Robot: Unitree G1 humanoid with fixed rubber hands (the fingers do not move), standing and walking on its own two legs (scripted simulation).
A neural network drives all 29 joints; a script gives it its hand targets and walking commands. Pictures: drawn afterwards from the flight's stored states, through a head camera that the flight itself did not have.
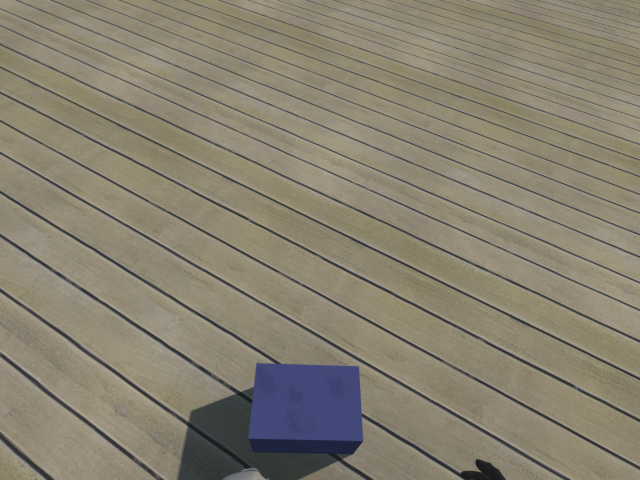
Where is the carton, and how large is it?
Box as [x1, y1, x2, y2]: [248, 363, 362, 453]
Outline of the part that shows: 256,363 248,437 253,451 353,453 362,441 358,366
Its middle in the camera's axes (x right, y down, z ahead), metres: -0.04 +0.46 +1.07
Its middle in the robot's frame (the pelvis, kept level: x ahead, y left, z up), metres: +0.38 +0.01 -0.66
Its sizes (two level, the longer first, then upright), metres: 0.280 0.186 0.182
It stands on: the floor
